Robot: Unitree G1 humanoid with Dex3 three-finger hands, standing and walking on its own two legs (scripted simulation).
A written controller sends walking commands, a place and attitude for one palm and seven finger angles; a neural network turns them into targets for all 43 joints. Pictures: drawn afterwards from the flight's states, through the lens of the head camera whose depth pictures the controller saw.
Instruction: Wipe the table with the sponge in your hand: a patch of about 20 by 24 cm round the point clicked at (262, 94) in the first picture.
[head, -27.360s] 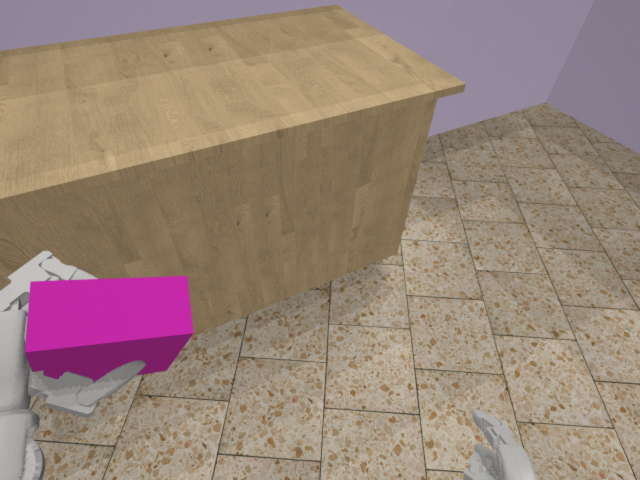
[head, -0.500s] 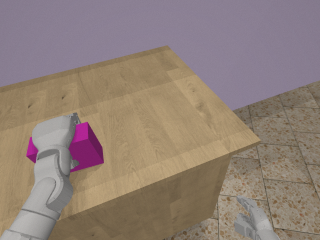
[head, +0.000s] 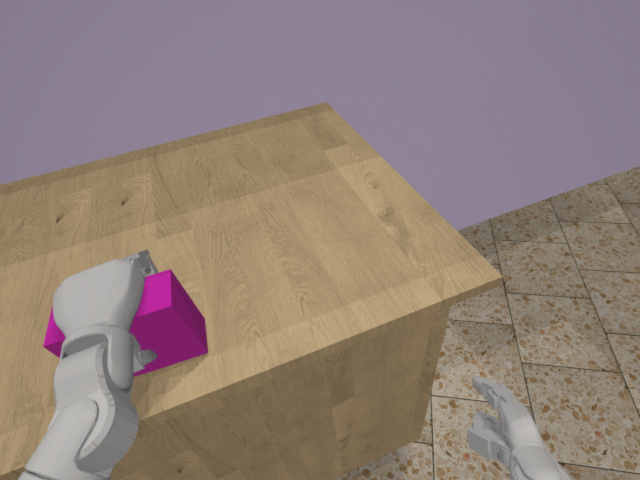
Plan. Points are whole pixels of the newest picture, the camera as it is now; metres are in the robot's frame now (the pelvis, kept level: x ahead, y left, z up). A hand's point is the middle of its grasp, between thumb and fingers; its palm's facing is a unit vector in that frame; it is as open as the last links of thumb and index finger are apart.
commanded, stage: slide across to the third lane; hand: left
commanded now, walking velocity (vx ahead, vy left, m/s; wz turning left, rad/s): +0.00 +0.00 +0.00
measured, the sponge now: (142, 337) +0.25 +0.27 +0.07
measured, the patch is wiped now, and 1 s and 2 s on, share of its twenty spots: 0.70 0.85 0.95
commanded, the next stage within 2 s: wipe forward along the third lane in 0.56 s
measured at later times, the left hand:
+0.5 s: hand (166, 312) +0.26 +0.23 +0.12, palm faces +0.09 -0.07 -0.99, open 9.9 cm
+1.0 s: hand (191, 286) +0.30 +0.21 +0.12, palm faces +0.03 -0.07 -1.00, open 9.9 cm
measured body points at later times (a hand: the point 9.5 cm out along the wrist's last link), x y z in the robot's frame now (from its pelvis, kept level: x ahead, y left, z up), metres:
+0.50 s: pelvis -0.02 -0.01 +0.00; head -0.05 -0.07 +0.45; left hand +0.25 +0.23 +0.17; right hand +0.23 -0.19 -0.08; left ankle -0.02 +0.12 -0.73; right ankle -0.03 -0.10 -0.73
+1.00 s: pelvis -0.03 -0.03 +0.00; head -0.05 -0.08 +0.45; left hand +0.30 +0.21 +0.17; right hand +0.20 -0.24 -0.09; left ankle -0.02 +0.12 -0.73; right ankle -0.03 -0.10 -0.74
